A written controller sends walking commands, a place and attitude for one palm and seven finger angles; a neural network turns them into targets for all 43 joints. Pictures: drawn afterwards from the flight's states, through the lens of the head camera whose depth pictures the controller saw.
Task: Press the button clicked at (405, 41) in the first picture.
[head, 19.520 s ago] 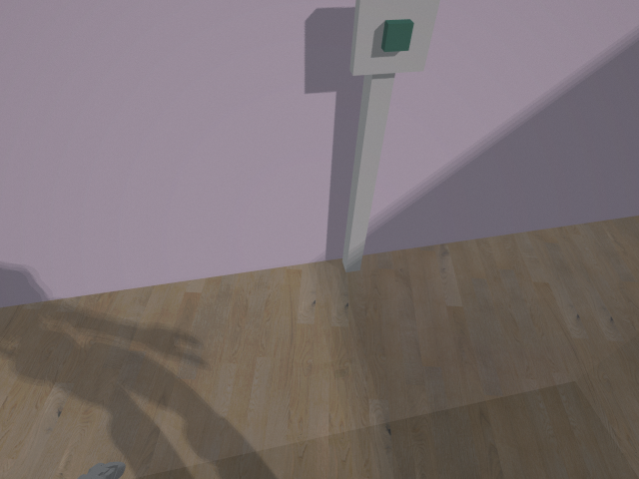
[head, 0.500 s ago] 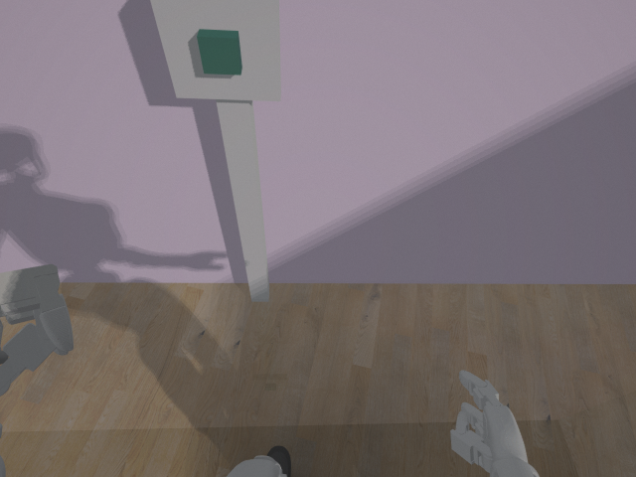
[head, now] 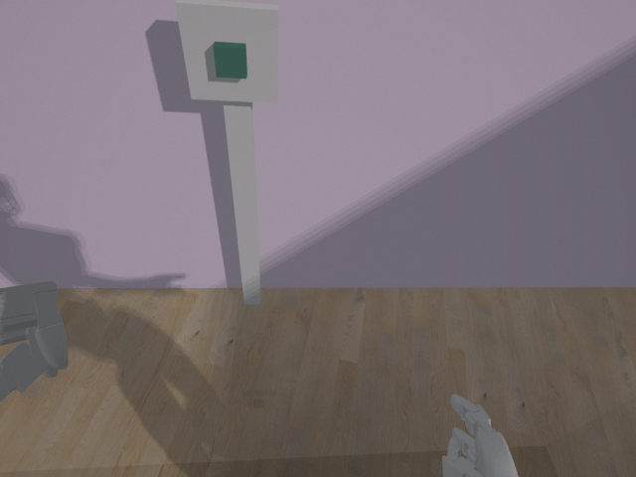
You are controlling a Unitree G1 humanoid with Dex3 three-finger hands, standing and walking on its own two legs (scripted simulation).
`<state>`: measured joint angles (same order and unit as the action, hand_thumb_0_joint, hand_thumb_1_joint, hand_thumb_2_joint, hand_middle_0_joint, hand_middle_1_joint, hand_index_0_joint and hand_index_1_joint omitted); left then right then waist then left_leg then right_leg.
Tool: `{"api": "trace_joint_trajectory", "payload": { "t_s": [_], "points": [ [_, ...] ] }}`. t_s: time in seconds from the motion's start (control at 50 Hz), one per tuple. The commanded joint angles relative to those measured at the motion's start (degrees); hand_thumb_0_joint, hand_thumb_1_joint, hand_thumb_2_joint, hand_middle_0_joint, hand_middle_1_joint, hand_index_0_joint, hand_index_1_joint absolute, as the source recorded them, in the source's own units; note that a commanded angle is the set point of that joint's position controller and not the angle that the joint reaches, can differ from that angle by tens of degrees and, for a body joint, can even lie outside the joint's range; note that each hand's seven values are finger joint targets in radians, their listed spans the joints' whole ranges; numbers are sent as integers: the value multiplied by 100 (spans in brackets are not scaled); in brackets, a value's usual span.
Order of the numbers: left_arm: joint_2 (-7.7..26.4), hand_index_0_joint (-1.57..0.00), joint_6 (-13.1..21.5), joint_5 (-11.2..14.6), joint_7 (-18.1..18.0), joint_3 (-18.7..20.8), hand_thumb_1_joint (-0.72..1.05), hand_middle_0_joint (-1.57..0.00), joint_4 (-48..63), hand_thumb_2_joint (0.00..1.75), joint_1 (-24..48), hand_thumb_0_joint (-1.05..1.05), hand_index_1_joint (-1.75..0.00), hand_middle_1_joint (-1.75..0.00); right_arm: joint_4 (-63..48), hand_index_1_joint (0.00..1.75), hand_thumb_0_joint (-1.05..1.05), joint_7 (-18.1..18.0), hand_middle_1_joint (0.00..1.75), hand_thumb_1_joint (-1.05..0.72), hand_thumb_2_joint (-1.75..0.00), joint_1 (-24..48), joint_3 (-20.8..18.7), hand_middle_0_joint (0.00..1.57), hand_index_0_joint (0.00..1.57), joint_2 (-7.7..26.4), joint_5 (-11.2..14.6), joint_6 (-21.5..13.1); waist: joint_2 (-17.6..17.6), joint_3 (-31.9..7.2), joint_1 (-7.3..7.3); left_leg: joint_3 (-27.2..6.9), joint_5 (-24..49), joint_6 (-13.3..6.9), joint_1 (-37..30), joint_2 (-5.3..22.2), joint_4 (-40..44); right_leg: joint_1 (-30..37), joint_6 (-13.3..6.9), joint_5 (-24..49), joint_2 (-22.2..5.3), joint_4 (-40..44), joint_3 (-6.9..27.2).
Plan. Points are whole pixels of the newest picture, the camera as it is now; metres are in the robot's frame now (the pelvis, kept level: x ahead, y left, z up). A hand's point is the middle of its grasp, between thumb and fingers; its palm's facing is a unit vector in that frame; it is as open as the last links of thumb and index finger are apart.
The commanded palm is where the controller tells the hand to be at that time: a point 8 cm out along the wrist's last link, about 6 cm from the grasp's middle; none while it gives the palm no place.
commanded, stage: stop stepping back and stand still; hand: left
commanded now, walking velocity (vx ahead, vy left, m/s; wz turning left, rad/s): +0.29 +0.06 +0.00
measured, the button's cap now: (231, 59) +0.79 +0.22 +0.15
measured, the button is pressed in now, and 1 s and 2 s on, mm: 0 0 0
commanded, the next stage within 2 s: let the arm hang, fingers relaxed in 1.36 s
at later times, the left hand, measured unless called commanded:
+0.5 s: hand (1, 434) +0.12 +0.24 +0.17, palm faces +0.40 -0.80 -0.44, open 3.1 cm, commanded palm +0.07 +0.28 +0.18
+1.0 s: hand out of the picture +0.14 +0.27 +0.16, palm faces +0.37 -0.81 -0.46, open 3.1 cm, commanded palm +0.09 +0.31 +0.18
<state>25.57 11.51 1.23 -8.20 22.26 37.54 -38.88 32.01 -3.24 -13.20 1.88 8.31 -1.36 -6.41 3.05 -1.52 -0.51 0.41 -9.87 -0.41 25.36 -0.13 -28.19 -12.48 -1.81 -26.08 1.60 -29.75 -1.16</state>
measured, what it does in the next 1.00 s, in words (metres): steps on the spot: left foot, then left foot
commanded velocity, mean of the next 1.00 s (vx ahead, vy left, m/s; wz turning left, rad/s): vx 0.08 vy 0.00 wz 0.00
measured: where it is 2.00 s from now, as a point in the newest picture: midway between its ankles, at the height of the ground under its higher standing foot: outside the picture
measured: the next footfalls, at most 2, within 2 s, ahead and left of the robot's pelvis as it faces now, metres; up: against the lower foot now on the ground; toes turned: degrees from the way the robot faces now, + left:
left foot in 0.20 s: +0.03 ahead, +0.13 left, +0.00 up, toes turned +2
left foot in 0.62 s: +0.01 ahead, +0.15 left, +0.00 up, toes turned +4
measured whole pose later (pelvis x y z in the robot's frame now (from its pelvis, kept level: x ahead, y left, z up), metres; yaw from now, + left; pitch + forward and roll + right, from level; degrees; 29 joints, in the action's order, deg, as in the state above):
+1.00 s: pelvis -0.04 +0.03 +0.00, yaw +0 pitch -1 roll +0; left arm 20.9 12.1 0.7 -8.2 19.9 31.2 -35.7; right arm 34.6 -3.9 -12.4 1.2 10.8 -0.7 -6.5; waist 0.6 0.8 0.2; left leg 3.4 -13.7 -0.3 14.3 1.4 -28.5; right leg -14.1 -0.7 -13.9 -0.5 -28.4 -3.3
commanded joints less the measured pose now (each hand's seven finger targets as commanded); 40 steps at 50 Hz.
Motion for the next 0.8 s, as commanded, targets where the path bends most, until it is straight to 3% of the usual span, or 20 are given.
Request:
{"api": "trace_joint_trajectory", "payload": {
  "t_s": [0.0,0.04,0.12,0.14,0.18,0.22,0.26,0.32,0.34,0.36,0.38,0.42,0.46,0.54,0.56,0.6,0.62,0.68,0.74,0.78],
  "points": [
    [964,-130,186,103,-194,773,90,-130,1006,90,981,0,-150,-150,-490,30,0,-151,30,-90,-90,556,-400,20,20,950,22,-107,1008,-264,19,-232,-866,199,-254,-4,-2865,-1400,-1003,-1380,-2065,2213,2140],
    [506,-130,145,50,-208,414,90,-130,390,90,945,0,-150,-150,-381,30,0,-220,30,-90,-90,466,-376,20,20,968,31,-178,559,61,-107,-255,-1020,96,-507,244,-2720,-1831,-688,-1293,-1796,2005,1457],
    [337,-130,208,-88,-252,108,90,-130,267,90,1179,0,-150,-150,-304,30,0,-325,30,-90,-90,499,-289,20,20,1002,-1,-323,-187,262,-86,194,-1284,-165,-1124,211,-65,-1395,-421,-1071,-1288,1190,839],
    [360,-130,271,-89,-261,108,90,-130,445,90,1273,0,-150,-150,-358,30,0,-339,30,-90,-90,442,-304,20,20,1076,14,-396,-691,247,-69,-144,-1569,-277,-1144,377,639,-1160,-286,-716,-996,597,705],
    [546,-130,383,-87,-269,276,90,-130,900,90,1309,0,-150,-150,-567,30,0,-316,30,-90,-90,433,-357,20,20,1253,69,-462,-1646,15,-13,-1983,-1224,-711,-1271,1549,1330,-1258,166,354,-114,-1243,-194],
    [612,-130,402,-125,-226,440,90,-130,736,90,1054,0,-150,-150,-415,30,0,-238,30,-90,-90,483,-318,20,20,1013,1,-476,-1934,253,-105,-2504,-2922,-940,-409,1751,2120,-1188,191,-232,-164,-2222,-5],
    [653,-130,417,-152,-221,458,90,-130,1034,90,924,0,-150,-150,-459,30,0,-156,30,-90,-90,497,-333,20,20,1012,26,-517,-1445,244,-24,-1891,-2519,-869,-247,1557,1821,-768,161,-92,-203,-1681,-72],
    [533,-130,330,-156,-206,410,90,-130,657,90,396,0,-150,-150,-506,30,0,-121,30,-90,-90,537,-357,20,20,1084,26,-396,-1189,175,59,-735,-2614,-418,684,960,1051,806,44,187,-126,56,-341],
    [596,-130,319,-165,-191,466,90,-130,557,90,382,0,-150,-150,-531,30,0,-126,30,-90,-90,508,-408,20,20,1066,11,-322,-576,224,64,-293,-2456,-247,995,503,-44,828,-235,-263,-485,681,439],
    [689,-130,263,-134,-177,583,90,-130,277,90,305,0,-150,-150,-577,30,0,-119,30,-90,-90,515,-446,20,20,1024,1,-229,528,331,78,88,-1989,-68,1221,26,-1793,232,-765,-1439,-1589,1723,2313],
    [732,-130,327,-50,-181,596,90,-130,550,90,805,0,-150,-150,-534,30,0,-109,30,-90,-90,514,-470,20,20,1027,20,-243,967,214,92,50,-1709,-7,1210,9,-3139,-115,-1080,-1684,-2313,2211,3288],
    [679,-130,429,-46,-180,657,90,-130,282,90,826,0,-150,-150,-326,30,0,-107,30,-90,-90,232,-413,20,20,946,-5,-300,297,12,-100,-178,-1237,28,788,289,-3534,-565,-1001,-1266,-2070,2041,2416],
    [527,-130,426,-42,-131,463,90,-130,298,90,901,0,-150,-150,-363,30,0,-154,30,-90,-90,368,-376,20,20,943,23,-287,323,119,-110,-39,-1028,0,141,404,-2598,-1055,-758,-743,-1768,1893,1571],
    [425,-130,454,-104,-233,323,90,-130,503,90,876,0,-150,-150,-318,30,0,-254,30,-90,-90,362,-315,20,20,908,-29,-434,-50,-62,-28,384,-837,-172,-1353,165,-121,-1034,-475,-530,-1342,1365,979],
    [368,-130,455,-97,-235,235,90,-130,582,90,883,0,-150,-150,-356,30,0,-286,30,-90,-90,356,-357,20,20,995,-23,-472,-432,4,-44,149,-914,-218,-1621,297,378,-1121,-317,-393,-1178,994,853],
    [422,-130,531,-101,-260,299,90,-130,803,90,1034,0,-150,-150,-490,30,0,-260,30,-90,-90,455,-367,20,20,1144,12,-480,-1306,84,50,-1169,-912,-561,-1237,1159,991,-875,93,584,-408,-85,357],
    [461,-130,539,-80,-252,379,90,-130,715,90,972,0,-150,-150,-488,30,0,-229,30,-90,-90,478,-382,20,20,1145,81,-473,-1137,-135,96,-1301,-820,-561,-894,1299,1015,-401,226,867,-270,-261,147],
    [426,-130,447,-115,-184,435,90,-130,438,90,749,0,-150,-150,-463,30,0,-191,30,-90,-90,505,-325,20,20,995,103,-441,-874,287,51,-705,-1325,-367,-160,931,991,-71,187,941,-377,126,216],
    [408,-130,438,-53,-158,409,90,-130,411,90,640,0,-150,-150,-474,30,0,-109,30,-90,-90,424,-367,20,20,980,98,-447,18,-73,24,-56,-363,-140,-696,384,-44,-173,-28,1316,-849,844,887],
    [434,-130,407,-11,-168,428,90,-130,468,90,509,0,-150,-150,-486,30,0,-83,30,-90,-90,445,-373,20,20,939,106,-426,64,-306,-3,27,-23,-69,-1025,255,-323,-191,-180,1709,-1109,985,1045]
  ]
}}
